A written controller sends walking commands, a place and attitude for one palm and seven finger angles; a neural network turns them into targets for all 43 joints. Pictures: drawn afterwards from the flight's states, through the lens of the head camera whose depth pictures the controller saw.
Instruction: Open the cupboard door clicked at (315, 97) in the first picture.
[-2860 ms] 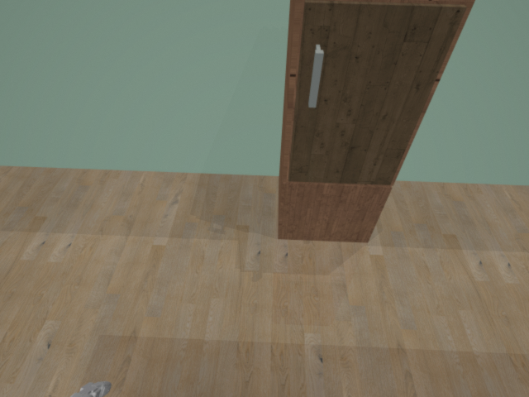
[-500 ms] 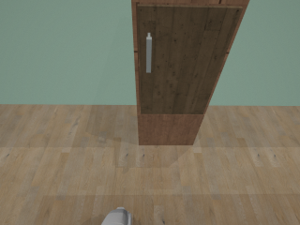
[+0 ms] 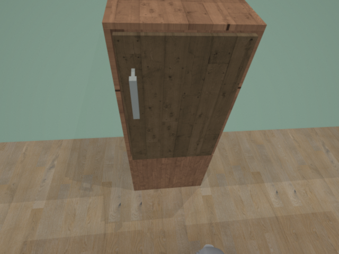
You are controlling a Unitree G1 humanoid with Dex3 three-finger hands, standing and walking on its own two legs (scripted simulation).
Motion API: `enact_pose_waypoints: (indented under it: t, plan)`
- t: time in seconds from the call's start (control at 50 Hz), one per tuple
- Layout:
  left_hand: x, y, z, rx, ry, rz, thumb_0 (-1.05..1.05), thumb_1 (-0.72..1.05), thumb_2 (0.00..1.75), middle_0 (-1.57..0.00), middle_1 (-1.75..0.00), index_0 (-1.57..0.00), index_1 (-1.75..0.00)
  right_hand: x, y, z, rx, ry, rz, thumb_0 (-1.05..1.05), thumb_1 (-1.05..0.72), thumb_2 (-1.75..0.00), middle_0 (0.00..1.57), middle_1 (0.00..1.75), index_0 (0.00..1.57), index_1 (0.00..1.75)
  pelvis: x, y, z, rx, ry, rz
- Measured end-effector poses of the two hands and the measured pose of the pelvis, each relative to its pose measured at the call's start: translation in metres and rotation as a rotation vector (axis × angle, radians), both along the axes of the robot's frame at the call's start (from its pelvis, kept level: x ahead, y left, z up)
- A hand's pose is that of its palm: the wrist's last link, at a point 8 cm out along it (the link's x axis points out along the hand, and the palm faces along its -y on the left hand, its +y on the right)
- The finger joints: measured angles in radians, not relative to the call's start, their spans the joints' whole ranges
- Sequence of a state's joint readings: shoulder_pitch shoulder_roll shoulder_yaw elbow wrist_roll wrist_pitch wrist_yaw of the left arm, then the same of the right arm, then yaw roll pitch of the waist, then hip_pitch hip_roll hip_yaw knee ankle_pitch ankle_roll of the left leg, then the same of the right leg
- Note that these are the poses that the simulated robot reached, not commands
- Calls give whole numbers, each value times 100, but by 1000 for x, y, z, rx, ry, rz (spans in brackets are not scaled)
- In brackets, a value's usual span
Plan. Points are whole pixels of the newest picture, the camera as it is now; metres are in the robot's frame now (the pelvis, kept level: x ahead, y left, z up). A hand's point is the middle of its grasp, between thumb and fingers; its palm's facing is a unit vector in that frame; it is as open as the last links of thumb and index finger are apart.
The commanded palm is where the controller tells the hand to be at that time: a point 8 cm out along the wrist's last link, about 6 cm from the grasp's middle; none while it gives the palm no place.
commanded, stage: come to a stop and stand still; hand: left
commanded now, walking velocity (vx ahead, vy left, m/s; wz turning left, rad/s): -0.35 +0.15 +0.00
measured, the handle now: (134, 94) +0.54 +0.12 +0.06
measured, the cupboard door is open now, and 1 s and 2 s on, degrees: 0 0 0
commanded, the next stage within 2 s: look again from close up in 1.48 s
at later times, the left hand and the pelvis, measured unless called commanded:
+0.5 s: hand out of the picture +0.07 +0.21 -0.20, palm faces +0.10 -0.97 -0.21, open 7.4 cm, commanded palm none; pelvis +0.00 +0.01 -0.03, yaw +3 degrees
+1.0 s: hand out of the picture +0.00 +0.16 -0.18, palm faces +0.02 -0.98 -0.19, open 7.3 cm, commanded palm none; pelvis -0.01 -0.01 +0.00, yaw +1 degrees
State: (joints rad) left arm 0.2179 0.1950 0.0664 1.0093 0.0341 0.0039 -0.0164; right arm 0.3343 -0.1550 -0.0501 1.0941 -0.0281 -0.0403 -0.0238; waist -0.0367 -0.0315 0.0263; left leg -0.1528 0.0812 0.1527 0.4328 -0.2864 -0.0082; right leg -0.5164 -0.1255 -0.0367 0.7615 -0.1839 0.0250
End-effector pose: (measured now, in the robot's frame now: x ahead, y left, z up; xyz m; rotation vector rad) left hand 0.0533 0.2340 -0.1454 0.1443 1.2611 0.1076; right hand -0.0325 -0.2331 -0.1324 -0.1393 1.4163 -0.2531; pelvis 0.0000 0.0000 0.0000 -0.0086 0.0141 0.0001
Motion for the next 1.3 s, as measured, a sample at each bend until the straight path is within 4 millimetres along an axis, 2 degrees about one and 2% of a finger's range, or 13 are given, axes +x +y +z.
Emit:
enact_pose_waypoints:
  t: [0.1, 0.2, 0.36, 0.44, 0.5, 0.6, 0.7, 0.76, 0.84, 0.94, 1.02, 1.16, 1.3]
  plan:
    - [46, -34, -8, 36, -19, -33, 0, 91, 90, -20, -30, -19, -30, 8, -19, -24, 57, 91, -38, 0, -91, -90, 20, 30, 20, 30, 33, -31, -16, 19, 3, 2]
    - [67, -47, 1, 55, -62, 2, -1, 92, 90, -20, -30, -20, -30, 41, -33, -31, 59, 95, -3, 0, -91, -90, 20, 30, 20, 30, 37, -36, -14, 25, -6, 33]
    - [44, -18, 2, 86, -68, 48, 0, 91, 90, -21, -30, -20, -30, 122, -34, -23, 18, -110, 111, 0, -91, -90, 20, 30, 20, 30, 15, -21, -14, 20, -13, 52]
    - [23, 9, -13, 71, -67, 68, 0, 90, 90, -21, -30, -20, -30, 139, -16, -12, -17, -231, 153, 0, -91, -90, 20, 30, 19, 30, 3, -3, -22, 3, -19, 53]
    - [3, 26, -25, 49, -45, 94, 0, 90, 90, -21, -30, -20, -30, 130, 1, -6, -37, -266, 168, 0, -91, -90, 20, 30, 19, 30, -4, 10, -26, -4, -29, 51]
    - [-38, 37, -16, 15, 38, 125, 0, 91, 90, -20, -30, -19, -30, 100, 27, 9, -25, -196, 175, 0, -91, -90, 20, 30, 20, 30, -4, 21, -6, -16, -15, 53]
    - [-82, 35, -10, -5, 171, 123, 0, 91, 90, -20, -30, -19, -30, 76, 33, 15, -31, -146, 127, 0, -92, -90, 21, 30, 20, 30, 0, 27, 4, -10, 6, 35]
    - [-97, 29, -7, -13, 242, 110, 0, 91, 90, -20, -30, -19, -30, 57, 32, 14, -34, -106, 94, 0, -92, -90, 21, 30, 20, 30, 0, 26, 5, -8, 9, 25]
    - [-95, 17, -6, -19, 269, 83, 1, 91, 90, -20, -30, -19, -30, 26, 27, 9, -24, -32, 49, 0, -91, -90, 21, 30, 20, 30, -3, 19, 6, -7, 3, 18]
    - [-68, -7, -4, -10, 191, 54, 1, 91, 90, -20, -30, -19, -30, -11, 13, -3, 17, 56, 6, 0, -91, -90, 21, 30, 20, 30, -9, 2, 3, 5, -6, 18]
    - [-51, -24, -1, 36, 116, 43, 1, 93, 90, -20, -30, -20, -30, -28, 0, -17, 65, 91, -14, 0, -91, -90, 21, 30, 20, 30, -12, -17, -2, 15, -24, 20]
    - [-47, -45, 6, 57, 70, 50, 1, 95, 90, -20, -30, -20, -30, -24, -9, -23, 117, 82, 11, 0, -91, -90, 20, 30, 20, 30, -10, -40, -1, 13, -35, 29]
    - [-70, -66, 3, 33, 121, 82, 1, 94, 90, -20, -30, -20, -30, -7, -18, -22, 122, 61, 45, 0, -91, -90, 20, 30, 20, 30, -10, -52, 0, 10, -36, 35]
